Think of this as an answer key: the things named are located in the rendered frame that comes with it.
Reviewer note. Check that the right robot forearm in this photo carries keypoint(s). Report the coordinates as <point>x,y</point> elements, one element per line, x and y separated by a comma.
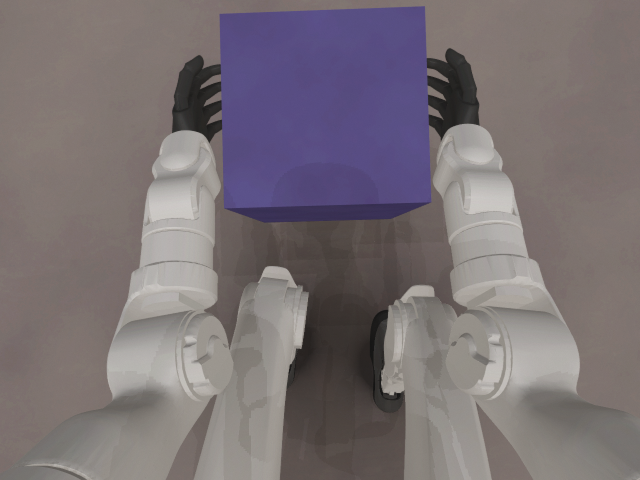
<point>490,259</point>

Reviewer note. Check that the right robot shin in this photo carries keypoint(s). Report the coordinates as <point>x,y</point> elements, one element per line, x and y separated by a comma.
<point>392,377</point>

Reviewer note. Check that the right robot hand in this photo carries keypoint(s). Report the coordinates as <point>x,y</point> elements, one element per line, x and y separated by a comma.
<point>461,105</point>

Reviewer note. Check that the robot right foot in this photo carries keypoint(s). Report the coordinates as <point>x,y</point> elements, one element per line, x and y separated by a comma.
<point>391,401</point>

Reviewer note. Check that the left robot hand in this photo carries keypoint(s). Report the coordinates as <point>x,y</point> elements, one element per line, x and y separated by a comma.
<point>188,111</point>

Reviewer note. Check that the robot left upper arm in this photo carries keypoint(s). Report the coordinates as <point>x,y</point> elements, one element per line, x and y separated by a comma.
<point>162,372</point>

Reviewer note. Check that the left robot forearm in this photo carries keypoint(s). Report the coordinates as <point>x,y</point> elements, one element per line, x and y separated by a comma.
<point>176,264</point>

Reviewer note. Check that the robot right upper arm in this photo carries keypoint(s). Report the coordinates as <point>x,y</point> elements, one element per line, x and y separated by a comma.
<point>522,367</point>

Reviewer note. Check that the carton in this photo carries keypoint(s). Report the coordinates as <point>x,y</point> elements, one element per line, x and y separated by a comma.
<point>325,114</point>

